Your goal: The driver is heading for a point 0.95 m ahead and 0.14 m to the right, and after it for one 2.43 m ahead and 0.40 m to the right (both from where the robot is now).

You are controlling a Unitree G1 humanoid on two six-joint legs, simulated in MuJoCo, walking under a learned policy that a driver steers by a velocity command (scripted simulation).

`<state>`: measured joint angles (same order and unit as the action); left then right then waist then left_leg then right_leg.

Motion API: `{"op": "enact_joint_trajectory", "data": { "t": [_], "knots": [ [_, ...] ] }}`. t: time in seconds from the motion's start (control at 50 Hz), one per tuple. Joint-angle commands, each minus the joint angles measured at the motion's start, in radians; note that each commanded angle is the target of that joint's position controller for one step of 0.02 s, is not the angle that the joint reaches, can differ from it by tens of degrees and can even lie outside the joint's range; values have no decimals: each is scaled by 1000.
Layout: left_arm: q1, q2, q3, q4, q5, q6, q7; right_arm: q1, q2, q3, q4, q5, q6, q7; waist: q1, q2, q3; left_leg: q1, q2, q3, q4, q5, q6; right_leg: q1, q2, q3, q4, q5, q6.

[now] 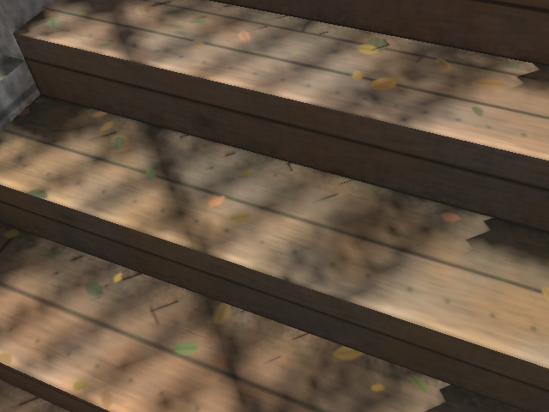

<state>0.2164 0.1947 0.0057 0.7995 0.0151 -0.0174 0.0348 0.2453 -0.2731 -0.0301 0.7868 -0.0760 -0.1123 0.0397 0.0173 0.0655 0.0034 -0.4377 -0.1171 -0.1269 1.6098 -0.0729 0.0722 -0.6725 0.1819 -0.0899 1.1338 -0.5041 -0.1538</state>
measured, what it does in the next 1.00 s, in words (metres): climbs: left foot 0.17 m higher, then right foot 0.17 m higher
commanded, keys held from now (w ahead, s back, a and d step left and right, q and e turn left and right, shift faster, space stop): w+e+shift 0.38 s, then w+shift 0.12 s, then w+q+shift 0.44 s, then q+shift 0.06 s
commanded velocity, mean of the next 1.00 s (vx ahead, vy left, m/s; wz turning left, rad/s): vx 0.99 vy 0.00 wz -0.19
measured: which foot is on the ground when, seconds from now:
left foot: up 0.00-0.28, down 0.30-0.70, up 0.72-1.00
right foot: down 0.00-0.32, up 0.34-0.66, down 0.68-1.00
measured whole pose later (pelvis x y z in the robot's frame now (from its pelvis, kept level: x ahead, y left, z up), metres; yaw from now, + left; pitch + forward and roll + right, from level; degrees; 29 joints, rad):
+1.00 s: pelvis +0.75 -0.20 +0.45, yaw -11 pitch +5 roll +1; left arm 0.49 0.22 0.04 1.10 -0.01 -0.12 0.00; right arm -0.14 -0.11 0.01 0.50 -0.01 -0.03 -0.03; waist -0.05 -0.01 -0.02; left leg -1.31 -0.07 0.06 1.77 -0.35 0.17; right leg 0.02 -0.03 -0.25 0.23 -0.27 -0.02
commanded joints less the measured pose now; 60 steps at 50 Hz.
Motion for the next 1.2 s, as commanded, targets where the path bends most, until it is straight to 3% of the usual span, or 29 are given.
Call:
{"op": "enact_joint_trajectory", "data": {
  "t": [0.02,0.2,0.24,0.26,0.28,0.3,0.32,0.34,0.4,0.44,0.52,0.58,0.62,0.66,0.68,0.72,0.74,0.8,0.86,0.94,1.0,1.04,1.06,1.08,1.1,1.12,1.14,1.16,1.2],
  "knots": [
    [119,20,37,88,2,-53,-1,-100,98,50,-213,-24,9,2,-59,-10,24,-493,46,11,417,-80,-14,279,-198,720,-743,116,-166],
    [411,132,58,163,-3,-84,-19,-561,187,127,-514,-30,26,-47,58,-63,73,-853,168,189,261,-509,26,399,-209,507,-990,634,-146],
    [388,70,54,99,-32,-65,-1,-537,203,133,-513,41,29,-33,49,8,-70,-35,59,409,-310,-327,-5,99,-177,412,-1097,1252,-94],
    [363,117,65,75,-46,-91,6,-351,199,110,-454,69,31,-49,-54,-91,-272,327,17,348,-268,-268,-7,85,-203,415,-903,1815,-78],
    [269,311,128,22,-37,-123,2,-135,84,46,-435,79,58,-67,-194,-260,-449,372,56,193,-395,-418,20,324,-276,493,-666,2109,-74],
    [148,357,162,-12,-39,-156,-17,58,-29,-9,-352,76,59,-67,-312,-230,-565,454,68,96,-593,-478,53,441,-279,504,-383,2090,-68],
    [60,242,148,-47,-24,-197,-53,132,-122,-49,-284,59,47,-69,-313,-11,-600,585,222,-87,-777,-552,81,351,-167,440,-68,1402,-48],
    [-16,82,120,-169,-38,-186,-80,93,-221,-83,-243,45,42,-84,-247,368,-566,634,519,-752,-1184,-598,184,-48,10,337,403,453,31],
    [-99,-40,67,-237,57,-132,-62,-40,99,-17,-96,53,11,-73,-65,-89,-139,280,497,-553,-1184,-745,195,-374,-159,237,958,461,-17],
    [-103,-151,9,-260,43,-78,-61,50,183,0,76,27,-24,-64,23,-146,16,117,439,-288,-1221,-482,100,-471,-165,301,1126,339,-55],
    [-357,-153,-29,-383,-12,-25,-16,80,131,2,208,17,-70,-24,38,-30,193,22,410,109,-1515,-133,55,-657,-125,223,1149,4,-42],
    [-534,-136,-67,-492,-18,-39,-2,161,83,12,286,76,-69,-21,67,-102,266,-28,319,283,-1676,79,38,-586,-176,118,709,-92,-49],
    [-235,-40,-60,-357,-32,-47,-54,125,-17,22,175,176,-77,-60,117,-151,-123,-290,255,290,-1663,911,157,508,-123,-148,279,323,8],
    [102,52,5,-290,5,-21,-34,75,-336,-75,123,148,-118,-35,288,60,-428,148,358,232,-1223,1585,160,652,-93,-65,99,148,40],
    [76,95,29,-284,20,-15,-40,51,-336,-101,81,124,-109,-24,291,20,-494,265,321,176,-919,1598,119,636,-71,5,-153,90,46],
    [175,291,105,-207,48,-47,-30,115,-64,-90,-19,110,-96,16,193,-316,-569,-206,-20,-90,150,14,8,842,-532,865,-657,548,-88],
    [88,246,107,-186,35,-62,-49,111,37,-75,-71,74,-72,2,95,-121,-501,-358,23,-155,405,43,11,763,-568,879,-693,343,-70],
    [1,34,67,19,12,-98,-54,-46,168,-22,-166,35,-27,-12,-34,-53,-12,-684,87,-42,550,11,89,462,-421,429,-671,185,-11],
    [71,-75,27,135,29,-126,-65,-122,240,34,-231,65,33,-25,-95,-100,72,-821,91,-17,583,-226,119,392,-432,156,-851,325,67],
    [88,-41,7,223,15,-150,-68,-342,213,57,-352,75,88,-85,-176,-68,188,-788,82,99,329,-331,137,222,-368,-142,-1074,628,150],
    [99,186,35,136,-91,-147,12,-143,70,39,-258,62,110,-57,-224,-64,-140,-2,-45,434,-148,-255,58,161,-314,-222,-1020,1744,46],
    [-46,415,112,23,-100,-173,18,243,-11,-3,-161,70,130,-62,-384,-253,-454,234,-37,336,-327,-273,58,501,-429,-120,-530,2311,15],
    [-82,399,124,-29,-108,-172,-11,298,-82,-30,-146,58,118,-47,-377,-197,-533,331,-66,205,-643,-208,79,582,-417,-82,-193,2191,21],
    [143,154,77,116,212,-112,-203,590,8,12,27,79,211,-51,-327,234,-499,797,86,-375,-1033,795,336,-7,-252,4,577,419,62],
    [362,139,82,27,160,-71,-247,436,-272,-44,-58,34,219,-5,-170,228,-635,836,304,-966,-1083,1190,444,-283,-4,470,1026,428,-1],
    [177,211,116,-42,30,-65,-198,283,-273,-71,-1,5,204,19,-177,-124,-295,656,312,-838,-1082,995,225,-586,70,511,1238,447,61],
    [125,165,89,-87,-1,-69,-155,177,-218,-67,41,32,182,51,-125,-145,-259,595,301,-639,-1056,822,126,-659,35,467,1215,409,61],
    [115,128,54,-137,38,-48,-125,108,-109,-22,106,23,159,66,-12,-144,-257,543,254,-476,-1083,624,67,-711,-36,403,1163,440,42],
    [47,29,-7,-224,27,-53,-83,79,29,36,214,-33,97,71,150,-133,-89,187,208,-227,-1107,587,-34,-697,-173,230,1098,348,6]
  ]
}}
Keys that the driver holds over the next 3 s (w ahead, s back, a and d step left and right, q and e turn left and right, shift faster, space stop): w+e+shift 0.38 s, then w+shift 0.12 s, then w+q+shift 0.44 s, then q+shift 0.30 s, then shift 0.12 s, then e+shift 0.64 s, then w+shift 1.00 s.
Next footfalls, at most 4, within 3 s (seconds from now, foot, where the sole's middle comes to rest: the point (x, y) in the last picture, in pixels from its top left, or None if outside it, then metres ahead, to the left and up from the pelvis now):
0.30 left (252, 389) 0.44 0.10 -0.51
0.68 right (442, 254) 0.64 -0.26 -0.34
1.06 left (402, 70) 0.98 -0.21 -0.16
1.48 right None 1.12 -0.35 0.01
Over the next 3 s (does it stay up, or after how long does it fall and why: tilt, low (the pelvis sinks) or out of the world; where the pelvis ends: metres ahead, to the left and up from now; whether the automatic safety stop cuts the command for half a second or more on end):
stays up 1.39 -0.10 0.80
